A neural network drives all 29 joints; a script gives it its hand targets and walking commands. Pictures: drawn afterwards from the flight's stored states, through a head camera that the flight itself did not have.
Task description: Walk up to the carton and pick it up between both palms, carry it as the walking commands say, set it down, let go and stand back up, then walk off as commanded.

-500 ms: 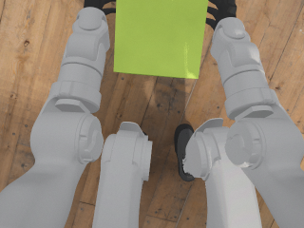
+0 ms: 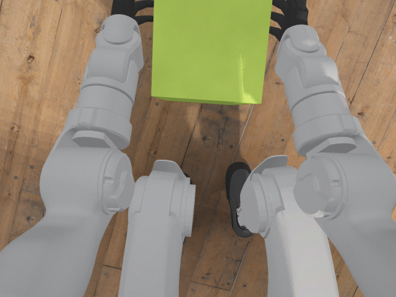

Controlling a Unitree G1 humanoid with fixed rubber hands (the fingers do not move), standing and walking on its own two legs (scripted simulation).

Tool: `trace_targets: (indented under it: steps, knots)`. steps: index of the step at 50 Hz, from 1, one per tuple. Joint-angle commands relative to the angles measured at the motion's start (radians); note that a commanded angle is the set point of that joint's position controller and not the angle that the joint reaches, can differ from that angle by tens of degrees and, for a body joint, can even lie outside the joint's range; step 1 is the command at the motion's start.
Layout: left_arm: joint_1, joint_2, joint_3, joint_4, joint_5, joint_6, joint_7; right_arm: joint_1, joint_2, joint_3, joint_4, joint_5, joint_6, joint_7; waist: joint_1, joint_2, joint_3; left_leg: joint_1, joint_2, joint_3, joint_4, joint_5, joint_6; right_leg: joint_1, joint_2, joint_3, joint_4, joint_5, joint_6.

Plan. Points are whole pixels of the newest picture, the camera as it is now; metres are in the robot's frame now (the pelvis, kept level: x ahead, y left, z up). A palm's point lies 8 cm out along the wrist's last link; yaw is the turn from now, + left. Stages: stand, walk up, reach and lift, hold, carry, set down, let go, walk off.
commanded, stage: set down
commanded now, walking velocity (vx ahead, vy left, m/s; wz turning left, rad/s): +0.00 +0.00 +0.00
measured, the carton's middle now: (206, 34) +0.54 +0.02 -0.25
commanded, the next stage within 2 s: none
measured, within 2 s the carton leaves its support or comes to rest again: neither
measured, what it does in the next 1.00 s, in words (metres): stands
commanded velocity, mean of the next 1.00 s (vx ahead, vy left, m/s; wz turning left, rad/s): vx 0.00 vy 0.00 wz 0.00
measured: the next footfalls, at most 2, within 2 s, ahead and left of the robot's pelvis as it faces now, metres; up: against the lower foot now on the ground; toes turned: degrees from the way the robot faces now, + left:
none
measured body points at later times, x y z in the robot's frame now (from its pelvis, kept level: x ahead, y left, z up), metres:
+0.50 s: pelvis +0.00 +0.00 -0.01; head +0.35 +0.04 +0.26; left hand +0.55 +0.15 -0.17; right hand +0.54 -0.11 -0.17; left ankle +0.10 +0.07 -0.35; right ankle +0.13 -0.11 -0.35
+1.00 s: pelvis +0.00 +0.00 -0.01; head +0.35 +0.04 +0.26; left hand +0.55 +0.18 -0.18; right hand +0.54 -0.13 -0.17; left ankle +0.10 +0.07 -0.35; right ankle +0.13 -0.11 -0.35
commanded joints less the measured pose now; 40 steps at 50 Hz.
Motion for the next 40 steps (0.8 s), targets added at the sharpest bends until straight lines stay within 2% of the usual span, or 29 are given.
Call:
trace_targets:
  steps: [1, 4, 5, 7, 8, 9, 10, 11, 12, 13, 14, 15, 17, 18, 20, 21, 23, 25, 26, 28, 29, 30, 31, 32, 33, 35, 37, 38, 40]
  knots:
    - [-0.467, -0.856, -0.234, 0.013, -0.006, -0.068, -0.267, -0.376, 0.937, 0.219, 0.006, 0.066, -0.063, 0.271, -0.004, 0.115, -0.860, 0.422, 0.001, -0.160, -0.177, 0.351, -0.044, 0.315, 0.108, 0.117, -0.020, 0.272, -0.005]
    - [-0.434, -0.857, -0.261, 0.003, -0.030, -0.074, -0.253, -0.366, 0.865, 0.204, -0.016, 0.065, -0.078, 0.270, -0.051, 0.144, -0.901, 0.492, 0.006, -0.174, -0.164, 0.392, -0.051, 0.259, 0.116, 0.093, -0.003, 0.257, -0.007]
    - [-0.447, -0.863, -0.274, -0.015, -0.024, -0.082, -0.249, -0.380, 0.909, 0.211, -0.013, 0.076, -0.080, 0.273, -0.018, 0.163, -0.935, 0.515, 0.010, -0.174, -0.157, 0.420, -0.050, 0.299, 0.102, 0.115, 0.000, 0.276, -0.013]
    - [-0.456, -0.849, -0.267, 0.009, -0.036, -0.079, -0.251, -0.347, 0.866, 0.206, 0.025, 0.063, -0.080, 0.266, -0.054, 0.146, -0.870, 0.453, 0.004, -0.171, -0.161, 0.367, -0.055, 0.260, 0.106, 0.099, 0.000, 0.257, -0.015]
    - [-0.446, -0.864, -0.274, -0.027, -0.042, -0.080, -0.251, -0.418, 0.875, 0.251, -0.059, 0.110, -0.087, 0.262, 0.026, 0.164, -0.931, 0.481, 0.003, -0.171, -0.158, 0.391, -0.044, 0.312, 0.106, 0.122, -0.005, 0.258, -0.014]
    - [-0.471, -0.854, -0.258, 0.006, -0.050, -0.075, -0.261, -0.379, 0.844, 0.213, -0.022, 0.073, -0.079, 0.252, -0.039, 0.103, -0.914, 0.492, -0.004, -0.173, -0.162, 0.370, -0.044, 0.311, 0.104, 0.105, -0.017, 0.240, -0.005]
    - [-0.449, -0.833, -0.244, 0.004, -0.019, -0.080, -0.254, -0.408, 0.897, 0.233, -0.013, 0.087, -0.075, 0.266, 0.011, 0.127, -0.879, 0.431, 0.000, -0.148, -0.168, 0.317, -0.046, 0.307, 0.106, 0.120, -0.014, 0.242, -0.008]
    - [-0.453, -0.842, -0.249, 0.032, -0.037, -0.075, -0.260, -0.394, 0.882, 0.232, -0.042, 0.072, -0.077, 0.255, -0.042, 0.099, -0.906, 0.463, 0.007, -0.183, -0.149, 0.371, -0.037, 0.319, 0.096, 0.107, -0.007, 0.269, -0.003]
    - [-0.442, -0.826, -0.241, 0.041, -0.027, -0.078, -0.260, -0.374, 0.863, 0.202, -0.003, 0.068, -0.080, 0.249, -0.046, 0.095, -0.905, 0.451, 0.002, -0.170, -0.159, 0.339, -0.043, 0.329, 0.109, 0.087, -0.004, 0.256, 0.002]
    - [-0.461, -0.798, -0.238, 0.020, -0.003, -0.082, -0.258, -0.383, 0.879, 0.196, -0.006, 0.057, -0.077, 0.256, -0.008, 0.100, -0.887, 0.442, 0.007, -0.170, -0.160, 0.397, -0.040, 0.326, 0.110, 0.106, -0.002, 0.296, 0.004]
    - [-0.464, -0.808, -0.249, -0.007, -0.031, -0.084, -0.260, -0.363, 0.849, 0.196, -0.009, 0.066, -0.082, 0.254, -0.033, 0.111, -0.875, 0.448, 0.002, -0.154, -0.146, 0.380, -0.054, 0.304, 0.114, 0.104, -0.010, 0.286, 0.002]
    - [-0.471, -0.754, -0.226, 0.002, -0.015, -0.085, -0.255, -0.355, 0.848, 0.192, 0.034, 0.066, -0.073, 0.246, -0.007, 0.089, -0.862, 0.413, 0.014, -0.171, -0.169, 0.317, -0.045, 0.327, 0.098, 0.114, -0.009, 0.247, -0.006]
    - [-0.473, -0.774, -0.263, -0.043, -0.044, -0.090, -0.251, -0.396, 0.802, 0.220, -0.036, 0.096, -0.092, 0.235, 0.003, 0.155, -0.932, 0.463, 0.005, -0.143, -0.142, 0.391, -0.059, 0.372, 0.113, 0.121, -0.004, 0.306, 0.000]
    - [-0.471, -0.719, -0.224, 0.018, -0.029, -0.093, -0.246, -0.410, 0.776, 0.198, -0.044, 0.062, -0.094, 0.226, -0.023, 0.058, -0.871, 0.464, 0.004, -0.173, -0.156, 0.372, -0.043, 0.325, 0.098, 0.097, -0.010, 0.269, 0.016]
    - [-0.419, -0.643, -0.178, 0.041, 0.003, -0.088, -0.238, -0.370, 0.729, 0.177, 0.006, 0.057, -0.087, 0.213, -0.003, 0.054, -0.886, 0.450, 0.013, -0.164, -0.168, 0.311, -0.045, 0.362, 0.099, 0.086, -0.003, 0.240, 0.016]
    - [-0.412, -0.637, -0.179, 0.031, 0.028, -0.098, -0.228, -0.317, 0.731, 0.163, 0.067, 0.061, -0.084, 0.213, 0.049, 0.117, -0.858, 0.403, 0.014, -0.122, -0.153, 0.298, -0.056, 0.374, 0.110, 0.117, -0.010, 0.247, 0.006]
    - [-0.419, -0.569, -0.194, -0.027, 0.011, -0.107, -0.210, -0.336, 0.694, 0.171, 0.017, 0.090, -0.098, 0.205, 0.045, 0.110, -0.905, 0.464, 0.028, -0.141, -0.159, 0.351, -0.053, 0.369, 0.091, 0.114, -0.002, 0.272, 0.014]
    - [-0.412, -0.510, -0.187, 0.018, -0.005, -0.107, -0.197, -0.339, 0.569, 0.133, 0.002, 0.066, -0.111, 0.178, 0.010, 0.111, -0.938, 0.472, 0.030, -0.143, -0.160, 0.335, -0.062, 0.407, 0.084, 0.102, -0.008, 0.276, 0.014]
    - [-0.380, -0.432, -0.164, 0.038, -0.007, -0.113, -0.182, -0.332, 0.509, 0.133, 0.018, 0.075, -0.122, 0.151, 0.026, 0.091, -0.918, 0.458, 0.036, -0.150, -0.151, 0.355, -0.064, 0.401, 0.083, 0.107, 0.005, 0.282, 0.018]
    - [-0.396, -0.400, -0.191, -0.016, -0.034, -0.130, -0.153, -0.287, 0.410, 0.107, -0.006, 0.059, -0.142, 0.127, -0.033, 0.145, -1.020, 0.589, 0.033, -0.146, -0.143, 0.409, -0.083, 0.405, 0.088, 0.094, -0.010, 0.289, 0.011]
    - [-0.410, -0.272, -0.151, -0.053, -0.015, -0.147, -0.132, -0.292, 0.378, 0.124, -0.009, 0.109, -0.153, 0.109, 0.041, 0.091, -1.020, 0.502, 0.019, -0.134, -0.166, 0.369, -0.072, 0.480, 0.081, 0.103, -0.010, 0.310, 0.017]
    - [-0.327, -0.173, -0.127, 0.028, -0.013, -0.151, -0.095, -0.201, 0.256, 0.073, 0.020, 0.072, -0.157, 0.073, -0.028, 0.082, -1.032, 0.561, 0.031, -0.142, -0.179, 0.361, -0.084, 0.481, 0.065, 0.075, 0.003, 0.309, 0.034]
    - [-0.354, -0.095, -0.124, -0.006, -0.036, -0.165, -0.082, -0.243, 0.259, 0.115, -0.054, 0.113, -0.166, 0.064, 0.039, 0.043, -1.030, 0.555, 0.029, -0.137, -0.166, 0.410, -0.074, 0.487, 0.074, 0.084, 0.004, 0.336, 0.038]
    - [-0.264, 0.054, -0.091, 0.060, -0.015, -0.158, -0.047, -0.162, 0.008, 0.052, 0.016, 0.111, -0.174, 0.012, 0.001, 0.127, -1.017, 0.532, 0.050, -0.121, -0.163, 0.340, -0.094, 0.515, 0.059, 0.102, -0.022, 0.289, 0.028]
    - [-0.283, 0.098, -0.106, 0.048, -0.063, -0.170, -0.020, -0.184, -0.059, 0.068, -0.004, 0.111, -0.184, -0.010, -0.013, 0.080, -1.050, 0.563, 0.046, -0.141, -0.178, 0.379, -0.089, 0.519, 0.047, 0.085, -0.001, 0.314, 0.039]
    - [-0.303, 0.198, -0.097, -0.001, -0.090, -0.177, 0.006, -0.145, -0.081, 0.084, 0.011, 0.141, -0.180, -0.037, 0.019, 0.094, -1.012, 0.505, 0.058, -0.130, -0.193, 0.382, -0.097, 0.501, 0.044, 0.107, -0.030, 0.331, 0.027]
    - [-0.282, 0.216, -0.128, 0.035, -0.107, -0.177, 0.014, -0.105, -0.114, 0.117, 0.058, 0.168, -0.179, -0.043, 0.014, 0.104, -1.047, 0.581, 0.066, -0.118, -0.196, 0.360, -0.100, 0.501, 0.047, 0.103, -0.048, 0.301, 0.032]
    - [-0.314, 0.175, -0.157, 0.037, -0.150, -0.167, 0.008, -0.162, -0.167, 0.125, 0.008, 0.152, -0.192, -0.048, -0.026, 0.110, -1.020, 0.528, 0.061, -0.129, -0.213, 0.323, -0.104, 0.485, 0.036, 0.107, -0.055, 0.277, 0.016]
    - [-0.307, 0.236, -0.139, 0.014, -0.151, -0.180, 0.009, -0.122, -0.168, 0.123, 0.065, 0.140, -0.194, -0.047, -0.012, 0.063, -1.021, 0.481, 0.075, -0.131, -0.191, 0.370, -0.111, 0.492, 0.028, 0.113, -0.024, 0.333, 0.027]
